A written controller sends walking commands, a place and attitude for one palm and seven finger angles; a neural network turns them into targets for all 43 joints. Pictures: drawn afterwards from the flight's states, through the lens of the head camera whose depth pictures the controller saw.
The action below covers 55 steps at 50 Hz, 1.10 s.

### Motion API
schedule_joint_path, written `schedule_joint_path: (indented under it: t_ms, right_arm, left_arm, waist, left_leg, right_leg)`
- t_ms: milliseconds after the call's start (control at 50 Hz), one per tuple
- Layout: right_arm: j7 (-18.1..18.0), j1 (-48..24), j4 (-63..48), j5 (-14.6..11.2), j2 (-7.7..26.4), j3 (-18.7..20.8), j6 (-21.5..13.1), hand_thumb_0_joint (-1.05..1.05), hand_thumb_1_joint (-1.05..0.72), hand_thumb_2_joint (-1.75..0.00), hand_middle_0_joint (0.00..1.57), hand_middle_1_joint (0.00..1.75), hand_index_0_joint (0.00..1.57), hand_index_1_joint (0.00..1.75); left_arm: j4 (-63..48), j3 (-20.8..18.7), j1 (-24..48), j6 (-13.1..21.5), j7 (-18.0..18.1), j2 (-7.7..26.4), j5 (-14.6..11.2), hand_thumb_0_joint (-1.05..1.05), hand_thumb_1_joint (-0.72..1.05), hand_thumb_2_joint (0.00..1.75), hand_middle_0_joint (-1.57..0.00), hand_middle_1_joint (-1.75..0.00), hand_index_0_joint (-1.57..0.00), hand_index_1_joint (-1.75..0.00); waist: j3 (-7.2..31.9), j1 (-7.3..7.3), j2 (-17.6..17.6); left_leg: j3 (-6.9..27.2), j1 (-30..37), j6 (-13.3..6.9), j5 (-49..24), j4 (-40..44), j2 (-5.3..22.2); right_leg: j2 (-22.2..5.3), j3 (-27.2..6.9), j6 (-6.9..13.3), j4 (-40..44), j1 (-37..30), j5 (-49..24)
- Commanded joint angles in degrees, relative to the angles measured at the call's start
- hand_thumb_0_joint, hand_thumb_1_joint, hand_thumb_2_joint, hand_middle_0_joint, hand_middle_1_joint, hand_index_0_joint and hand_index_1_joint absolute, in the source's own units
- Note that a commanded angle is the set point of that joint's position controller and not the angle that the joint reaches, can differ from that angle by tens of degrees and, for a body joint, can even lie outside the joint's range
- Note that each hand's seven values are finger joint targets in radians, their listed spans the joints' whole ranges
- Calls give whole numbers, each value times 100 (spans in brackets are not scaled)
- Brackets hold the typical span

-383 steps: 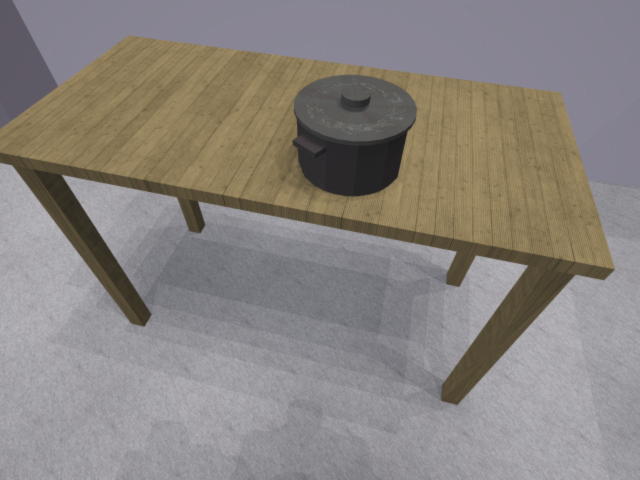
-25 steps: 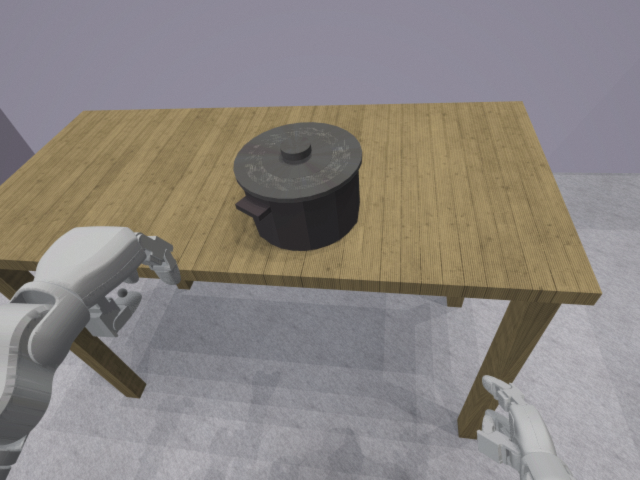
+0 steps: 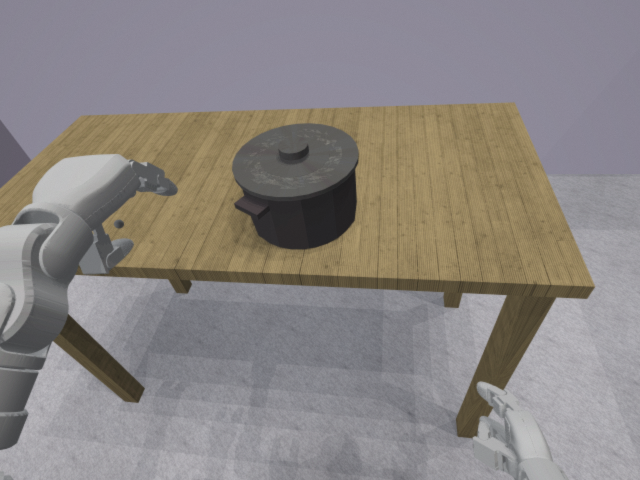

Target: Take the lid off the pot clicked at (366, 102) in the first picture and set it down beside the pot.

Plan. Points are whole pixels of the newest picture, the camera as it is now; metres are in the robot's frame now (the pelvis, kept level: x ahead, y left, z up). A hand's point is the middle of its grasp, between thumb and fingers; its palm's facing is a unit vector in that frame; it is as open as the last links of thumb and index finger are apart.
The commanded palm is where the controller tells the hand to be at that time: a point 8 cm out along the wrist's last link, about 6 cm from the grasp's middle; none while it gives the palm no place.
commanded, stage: move the open hand above the knob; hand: left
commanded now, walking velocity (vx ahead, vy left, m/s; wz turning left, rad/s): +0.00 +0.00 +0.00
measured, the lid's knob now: (293, 148) +0.57 +0.11 +0.14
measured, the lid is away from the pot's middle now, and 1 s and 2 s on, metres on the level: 0.00 0.00 0.00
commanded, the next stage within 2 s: none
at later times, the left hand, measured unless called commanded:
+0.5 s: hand (192, 187) +0.39 +0.20 +0.20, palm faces -0.13 +0.02 -0.99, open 9.9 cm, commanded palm +0.36 +0.20 +0.27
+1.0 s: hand (246, 167) +0.45 +0.15 +0.18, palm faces -0.20 -0.02 -0.98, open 9.9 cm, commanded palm +0.44 +0.15 +0.27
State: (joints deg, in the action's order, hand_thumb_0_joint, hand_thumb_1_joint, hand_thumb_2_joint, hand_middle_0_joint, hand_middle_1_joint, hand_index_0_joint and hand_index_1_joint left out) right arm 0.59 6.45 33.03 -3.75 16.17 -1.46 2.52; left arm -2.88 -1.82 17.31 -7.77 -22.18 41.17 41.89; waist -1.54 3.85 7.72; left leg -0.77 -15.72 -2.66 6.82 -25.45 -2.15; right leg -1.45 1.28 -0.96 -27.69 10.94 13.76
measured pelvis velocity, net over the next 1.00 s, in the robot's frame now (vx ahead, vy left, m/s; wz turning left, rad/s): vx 0.04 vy -0.01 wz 0.00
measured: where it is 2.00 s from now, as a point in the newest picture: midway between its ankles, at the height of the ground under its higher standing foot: outside the picture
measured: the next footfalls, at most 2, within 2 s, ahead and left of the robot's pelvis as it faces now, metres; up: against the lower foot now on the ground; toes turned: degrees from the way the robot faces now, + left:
none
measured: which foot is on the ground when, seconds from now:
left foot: down 0.00-1.00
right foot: down 0.00-1.00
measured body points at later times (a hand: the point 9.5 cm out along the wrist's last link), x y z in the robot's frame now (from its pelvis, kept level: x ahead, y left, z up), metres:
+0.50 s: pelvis +0.02 -0.01 +0.00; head +0.03 -0.06 +0.45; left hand +0.39 +0.20 +0.25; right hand +0.23 -0.24 -0.10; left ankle +0.08 +0.09 -0.74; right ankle +0.02 -0.13 -0.74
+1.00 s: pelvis +0.04 -0.01 +0.00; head +0.06 -0.06 +0.45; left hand +0.45 +0.15 +0.24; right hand +0.23 -0.24 -0.12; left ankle +0.08 +0.09 -0.74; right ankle +0.02 -0.13 -0.74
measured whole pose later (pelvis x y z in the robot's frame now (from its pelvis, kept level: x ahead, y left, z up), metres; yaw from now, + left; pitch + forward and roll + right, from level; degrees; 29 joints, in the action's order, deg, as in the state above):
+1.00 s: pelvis +0.04 -0.01 +0.00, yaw +0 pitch +1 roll +1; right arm 2.7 6.6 34.5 -5.0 16.8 -0.9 7.3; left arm 16.9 16.1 43.7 -16.9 -27.0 30.3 47.0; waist 0.0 0.6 6.6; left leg -0.6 -17.8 -2.2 10.5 -27.0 -2.6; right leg -1.9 1.4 -0.4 -29.6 13.0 17.8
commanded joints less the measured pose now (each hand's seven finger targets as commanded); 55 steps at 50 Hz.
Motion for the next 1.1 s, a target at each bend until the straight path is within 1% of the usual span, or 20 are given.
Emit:
schedule_joint_path:
  t_ms: [0,60,120,220,260,300,380,420,520,560,620,640,720,820,840,920,940,980,1020,1080]
  right_arm:
    - [-7,-1091,-1130,-55,576,197,-302,0,-90,-90,20,30,20,30]
    - [-122,-1030,-944,-29,648,160,-328,0,-90,-90,20,30,20,30]
    - [-160,-873,-834,10,666,170,-367,0,-90,-90,20,30,20,30]
    - [34,-865,-947,-72,572,206,-258,0,-90,-90,20,30,20,30]
    - [107,-990,-1033,-103,590,206,-156,0,-90,-90,20,30,20,30]
    - [92,-1066,-1048,-95,645,197,-114,0,-90,-90,20,30,20,30]
    - [-30,-943,-865,1,698,170,-100,0,-90,-90,20,30,20,30]
    - [-45,-802,-806,-4,708,180,-112,0,-90,-90,20,30,20,30]
    - [129,-812,-974,-116,606,255,-57,0,-90,-90,20,30,20,30]
    - [186,-929,-1004,-132,597,235,55,0,-90,-90,20,30,20,30]
    - [134,-940,-984,-149,685,244,100,0,-90,-90,20,30,20,30]
    - [109,-962,-966,-102,647,211,82,0,-90,-90,20,30,20,30]
    - [14,-625,-669,-50,737,229,50,0,-90,-90,20,30,20,30]
    - [211,-627,-782,-141,613,279,115,0,-90,-90,20,30,20,30]
    - [256,-727,-836,-148,580,235,161,0,-90,-90,20,30,20,30]
    - [195,-800,-829,-179,642,276,272,0,-90,-90,20,30,20,30]
    - [154,-743,-764,-153,631,250,245,0,-90,-90,20,30,20,30]
    - [47,-592,-623,-103,641,235,147,0,-90,-90,20,30,20,30]
    - [9,-392,-508,-69,693,255,64,0,-90,-90,20,30,20,30]
    - [56,-270,-364,-105,568,210,72,0,-90,-90,20,30,20,30]
  left_arm:
    - [-1282,-335,1535,55,71,858,-29,0,-34,160,-87,-8,-87,-8]
    - [-1043,-819,2995,40,175,1758,268,0,-34,160,-87,-8,-87,-8]
    - [-674,-1270,3556,17,269,2354,405,0,-34,160,-87,-8,-87,-8]
    - [127,-72,2369,-197,-35,628,200,0,-34,160,-87,-8,-87,-8]
    - [-171,327,2308,-271,-168,254,136,0,-34,160,-87,-8,-87,-8]
    - [-478,134,2772,-283,-140,628,231,0,-34,160,-87,-8,-87,-8]
    - [-237,-813,4114,-320,-26,2009,498,0,-34,160,-87,-8,-87,-8]
    - [6,-1093,4313,-330,15,2312,503,0,-34,160,-87,-8,-87,-8]
    - [604,413,3209,-495,-243,160,172,0,-34,160,-87,-8,-87,-8]
    - [494,751,3083,-591,-380,-88,262,0,-34,160,-87,-8,-87,-8]
    - [-114,475,4236,-534,-269,484,333,0,-34,160,-87,-8,-87,-8]
    - [-355,192,4904,-521,-242,1033,523,0,-34,160,-87,-8,-87,-8]
    - [580,-595,5455,-601,-76,1903,606,0,-34,160,-87,-8,-87,-8]
    - [1487,816,4049,-775,-236,-248,329,0,-34,160,-87,-8,-87,-8]
    - [1384,1010,3922,-806,-315,-368,408,0,-34,160,-87,-8,-87,-8]
    - [847,1284,5420,-836,-223,-337,515,0,-34,160,-87,-8,-87,-8]
    - [710,883,6145,-838,-177,348,722,0,-34,160,-87,-8,-87,-8]
    - [927,349,6885,-847,-84,1066,842,0,-34,160,-87,-8,-87,-8]
    - [1077,57,7186,-787,14,1348,752,0,-34,160,-87,-8,-87,-8]
    - [2551,775,6391,-958,13,214,759,0,-34,160,-87,-8,-87,-8]
  waist:
    - [1298,-87,-604]
    - [1273,-157,-434]
    - [1629,-75,-119]
    - [1619,-124,-551]
    - [1469,-147,-794]
    - [1547,-169,-796]
    - [1867,-131,-602]
    - [2097,-105,-452]
    - [1906,-251,-658]
    - [1752,-260,-895]
    - [1846,-418,-925]
    - [2145,-316,-751]
    - [2398,-253,-432]
    - [2065,-333,-824]
    - [2020,-309,-1027]
    - [1847,-609,-996]
    - [2159,-527,-887]
    - [2570,-466,-704]
    - [2939,-457,-445]
    - [2436,-449,-876]
  left_leg:
    - [265,961,28,650,489,74]
    - [285,918,31,748,492,55]
    - [312,1054,33,296,306,-9]
    - [166,1072,33,-270,135,-44]
    - [91,987,11,-107,204,-35]
    - [94,981,-10,-66,198,-52]
    - [169,1027,-39,-331,164,-80]
    - [174,1104,-42,-589,43,-103]
    - [103,1216,-56,-901,-84,-132]
    - [16,1087,-51,-670,-2,-106]
    - [79,1218,-95,-590,-79,-112]
    - [94,1283,-99,-667,-8,-127]
    - [180,1310,-87,-1065,-77,-134]
    - [83,1223,-57,-1299,-124,-96]
    - [33,1146,-43,-1158,-63,-82]
    - [88,1228,-111,-581,-90,-82]
    - [110,1283,-106,-561,-18,-90]
    - [162,1414,-122,-729,-30,-123]
    - [218,1586,-121,-1094,-111,-114]
    - [168,1229,-55,-1137,-21,-65]
  right_leg:
    - [258,122,158,573,346,202]
    - [264,94,189,580,379,443]
    - [288,28,273,480,229,207]
    - [250,83,258,389,244,-542]
    - [208,130,199,461,299,-497]
    - [226,105,197,449,265,-453]
    - [244,29,237,390,-6,-653]
    - [222,-28,262,321,-142,-933]
    - [204,90,256,257,152,-1324]
    - [202,116,210,312,238,-1208]
    - [226,104,225,306,267,-1151]
    - [235,51,226,310,74,-1216]
    - [228,9,298,194,-194,-1600]
    - [206,151,277,161,169,-1724]
    - [211,175,244,170,203,-1653]
    - [232,170,255,278,575,-1114]
    - [262,116,258,269,375,-1102]
    - [275,55,287,179,95,-1316]
    - [264,30,318,131,-110,-1667]
    - [259,152,301,59,169,-1626]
